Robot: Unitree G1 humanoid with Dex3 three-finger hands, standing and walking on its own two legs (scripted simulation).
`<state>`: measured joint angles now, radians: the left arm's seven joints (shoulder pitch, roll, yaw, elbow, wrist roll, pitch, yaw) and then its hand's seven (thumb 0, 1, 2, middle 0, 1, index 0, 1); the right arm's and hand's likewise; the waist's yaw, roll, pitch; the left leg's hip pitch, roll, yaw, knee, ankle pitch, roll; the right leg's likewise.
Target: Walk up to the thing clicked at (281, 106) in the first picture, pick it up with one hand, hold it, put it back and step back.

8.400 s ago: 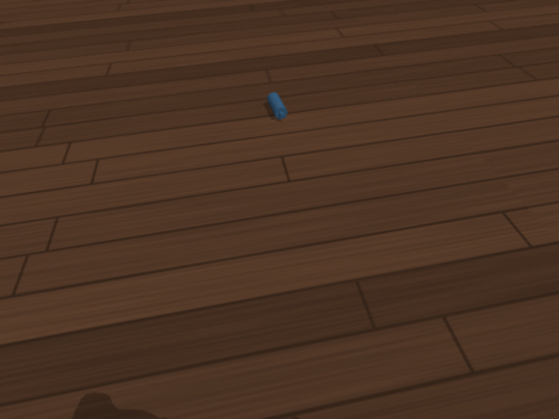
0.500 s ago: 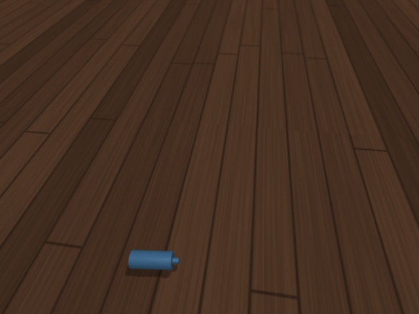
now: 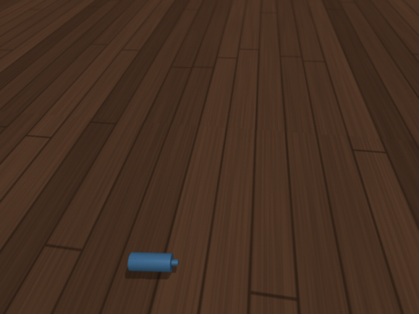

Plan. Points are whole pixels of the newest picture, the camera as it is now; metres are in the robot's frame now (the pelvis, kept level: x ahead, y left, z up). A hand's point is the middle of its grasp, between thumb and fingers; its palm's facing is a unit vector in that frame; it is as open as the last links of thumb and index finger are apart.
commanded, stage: stand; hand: left
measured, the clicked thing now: (154, 262) +0.48 +0.32 -0.74
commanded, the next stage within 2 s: none
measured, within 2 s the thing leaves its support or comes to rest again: neither
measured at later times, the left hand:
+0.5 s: hand out of the picture +0.07 +0.25 -0.16, palm faces -0.02 -0.94 -0.34, open 7.4 cm
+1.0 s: hand out of the picture +0.07 +0.25 -0.16, palm faces -0.02 -0.94 -0.34, open 7.4 cm
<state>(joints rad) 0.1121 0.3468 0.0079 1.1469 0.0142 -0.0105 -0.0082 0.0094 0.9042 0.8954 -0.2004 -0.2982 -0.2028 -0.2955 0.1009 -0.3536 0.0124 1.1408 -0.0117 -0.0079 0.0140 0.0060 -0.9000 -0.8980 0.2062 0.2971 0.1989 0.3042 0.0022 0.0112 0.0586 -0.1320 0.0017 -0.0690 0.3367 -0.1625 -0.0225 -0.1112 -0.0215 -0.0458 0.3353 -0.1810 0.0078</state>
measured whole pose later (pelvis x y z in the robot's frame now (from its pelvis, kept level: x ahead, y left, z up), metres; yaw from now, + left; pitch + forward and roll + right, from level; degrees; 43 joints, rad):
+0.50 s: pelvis +0.00 +0.00 +0.00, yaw +0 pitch -3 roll +0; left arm 0.11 0.35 0.01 1.14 0.01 -0.01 -0.01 0.01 0.90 0.90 -0.20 -0.30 -0.20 -0.30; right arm 0.11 -0.36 0.02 1.14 -0.01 -0.01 0.01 0.01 -0.90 -0.90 0.21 0.30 0.20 0.30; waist 0.00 0.01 0.05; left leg -0.13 0.01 -0.07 0.33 -0.16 -0.03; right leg -0.11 -0.01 -0.04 0.34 -0.18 0.00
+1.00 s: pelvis +0.00 +0.00 +0.00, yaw -1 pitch -2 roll +0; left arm 0.12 0.35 0.01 1.14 0.01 -0.01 -0.01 0.01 0.90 0.90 -0.20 -0.30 -0.20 -0.30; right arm 0.12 -0.36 0.02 1.13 -0.01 -0.01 0.01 0.01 -0.90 -0.90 0.21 0.30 0.20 0.30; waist 0.00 0.01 0.06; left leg -0.13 0.01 -0.06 0.34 -0.17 -0.03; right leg -0.11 -0.01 -0.04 0.34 -0.19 0.00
